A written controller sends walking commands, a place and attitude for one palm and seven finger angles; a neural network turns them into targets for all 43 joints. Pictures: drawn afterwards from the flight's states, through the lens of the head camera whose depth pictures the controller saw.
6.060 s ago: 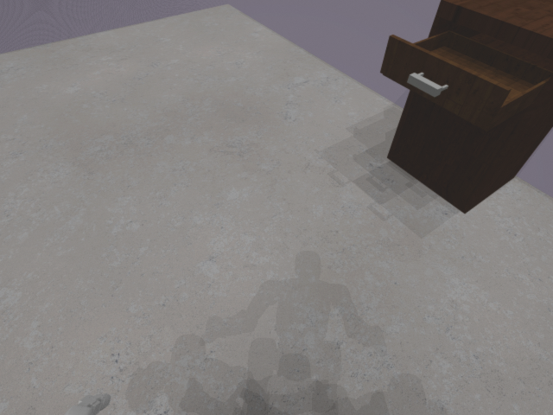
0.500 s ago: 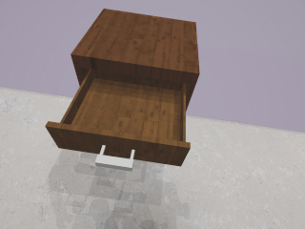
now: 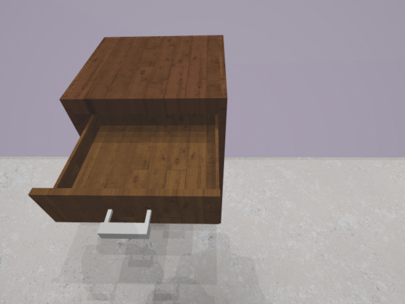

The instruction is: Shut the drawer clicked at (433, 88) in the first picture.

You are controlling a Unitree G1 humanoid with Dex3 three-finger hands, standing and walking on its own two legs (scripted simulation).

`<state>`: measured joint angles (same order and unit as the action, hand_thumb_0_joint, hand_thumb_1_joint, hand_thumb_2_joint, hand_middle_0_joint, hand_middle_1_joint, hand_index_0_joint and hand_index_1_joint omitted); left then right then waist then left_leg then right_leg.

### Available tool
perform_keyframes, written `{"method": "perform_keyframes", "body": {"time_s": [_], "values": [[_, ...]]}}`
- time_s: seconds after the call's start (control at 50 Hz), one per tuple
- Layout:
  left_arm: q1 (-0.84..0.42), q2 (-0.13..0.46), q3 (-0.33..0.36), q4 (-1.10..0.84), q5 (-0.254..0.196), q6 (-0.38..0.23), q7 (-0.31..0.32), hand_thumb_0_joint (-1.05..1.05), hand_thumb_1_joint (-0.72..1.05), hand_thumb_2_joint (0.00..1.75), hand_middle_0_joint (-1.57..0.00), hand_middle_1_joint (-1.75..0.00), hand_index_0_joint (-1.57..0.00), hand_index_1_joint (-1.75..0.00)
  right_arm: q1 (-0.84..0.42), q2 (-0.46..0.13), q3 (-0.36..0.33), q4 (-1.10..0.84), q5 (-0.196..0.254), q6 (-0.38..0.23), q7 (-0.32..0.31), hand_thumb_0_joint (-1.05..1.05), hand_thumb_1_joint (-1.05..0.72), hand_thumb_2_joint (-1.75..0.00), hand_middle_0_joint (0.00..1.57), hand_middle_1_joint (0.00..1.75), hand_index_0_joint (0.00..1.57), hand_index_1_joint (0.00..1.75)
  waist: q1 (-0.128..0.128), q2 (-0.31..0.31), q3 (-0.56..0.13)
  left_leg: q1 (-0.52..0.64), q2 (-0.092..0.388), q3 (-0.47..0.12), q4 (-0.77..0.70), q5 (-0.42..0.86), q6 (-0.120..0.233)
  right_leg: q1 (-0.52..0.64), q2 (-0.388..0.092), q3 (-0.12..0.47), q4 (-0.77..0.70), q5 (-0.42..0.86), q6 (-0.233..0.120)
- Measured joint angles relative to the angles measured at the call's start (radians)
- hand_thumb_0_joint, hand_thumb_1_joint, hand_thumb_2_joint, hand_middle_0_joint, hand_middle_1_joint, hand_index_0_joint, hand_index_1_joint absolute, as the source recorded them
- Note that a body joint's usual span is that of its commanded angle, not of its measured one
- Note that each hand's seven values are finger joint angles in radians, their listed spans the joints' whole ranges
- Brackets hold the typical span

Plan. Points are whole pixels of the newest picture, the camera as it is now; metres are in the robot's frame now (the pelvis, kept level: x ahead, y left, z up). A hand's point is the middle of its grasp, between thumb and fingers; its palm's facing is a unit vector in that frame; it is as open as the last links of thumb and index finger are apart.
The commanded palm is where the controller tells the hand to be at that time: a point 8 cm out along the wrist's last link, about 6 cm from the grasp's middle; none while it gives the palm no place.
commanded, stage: come to a stop and stand still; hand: left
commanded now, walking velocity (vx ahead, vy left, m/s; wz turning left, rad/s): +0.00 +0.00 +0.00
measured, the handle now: (127, 221) +0.33 +0.20 -0.08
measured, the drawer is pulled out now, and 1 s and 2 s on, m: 0.30 0.30 0.30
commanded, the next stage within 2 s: look again from close up in 0.74 s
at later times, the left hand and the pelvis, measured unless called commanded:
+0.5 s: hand out of the picture +0.05 +0.14 -0.15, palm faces +0.01 -0.97 -0.23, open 7.3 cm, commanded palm none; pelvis +0.04 -0.03 +0.02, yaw +0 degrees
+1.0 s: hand out of the picture +0.04 +0.14 -0.15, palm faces +0.03 -0.98 -0.21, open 7.4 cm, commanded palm none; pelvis +0.05 -0.03 +0.02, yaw +0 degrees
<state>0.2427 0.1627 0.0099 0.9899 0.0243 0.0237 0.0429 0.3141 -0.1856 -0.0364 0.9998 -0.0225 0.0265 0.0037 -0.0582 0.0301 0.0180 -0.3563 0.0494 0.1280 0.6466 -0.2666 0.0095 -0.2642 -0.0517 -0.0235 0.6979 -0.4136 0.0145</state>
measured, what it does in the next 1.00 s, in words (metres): shifts its weight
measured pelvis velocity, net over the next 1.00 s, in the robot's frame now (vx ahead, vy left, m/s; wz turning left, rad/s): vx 0.05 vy -0.03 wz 0.01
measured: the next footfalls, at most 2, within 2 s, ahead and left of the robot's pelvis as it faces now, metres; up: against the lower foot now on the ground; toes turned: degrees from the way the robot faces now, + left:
none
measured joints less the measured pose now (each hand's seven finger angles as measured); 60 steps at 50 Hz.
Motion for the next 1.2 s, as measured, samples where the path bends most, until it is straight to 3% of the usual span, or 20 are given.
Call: {"method": "perform_keyframes", "body": {"time_s": [0.26, 0.68, 1.2], "values": [[0.013, 0.001, -0.009, 0.004, -0.013, -0.032, -0.003, 0.0, 0.93, 0.9, -0.2, -0.29, -0.2, -0.3, 0.017, 0.033, 0.035, 0.053, 0.005, -0.019, -0.004, 0.0, -0.91, -0.9, 0.2, 0.3, 0.2, 0.29, 0.026, 0.001, 0.012, 0.075, 0.019, -0.008, -0.136, 0.047, -0.037, 0.069, 0.031, -0.011, -0.129, 0.041, -0.033], [0.072, -0.024, -0.028, 0.103, -0.009, -0.045, -0.005, 0.0, 0.91, 0.9, -0.2, -0.29, -0.2, -0.3, -0.097, 0.008, 0.04, 0.1, 0.015, -0.035, -0.023, 0.0, -0.91, -0.9, 0.2, 0.3, 0.2, 0.29, 0.063, -0.027, 0.002, 0.161, 0.034, -0.021, -0.207, 0.045, -0.062, 0.176, 0.053, -0.026, -0.237, 0.053, -0.049], [0.068, -0.015, -0.022, 0.104, -0.012, -0.046, -0.001, 0.0, 0.91, 0.9, -0.2, -0.29, -0.2, -0.3, -0.031, 0.039, 0.053, 0.149, 0.014, -0.039, -0.022, 0.0, -0.91, -0.9, 0.2, 0.3, 0.2, 0.29, 0.054, -0.032, 0.003, 0.176, 0.024, -0.021, -0.234, 0.054, -0.055, 0.195, 0.046, -0.029, -0.27, 0.065, -0.043]]}}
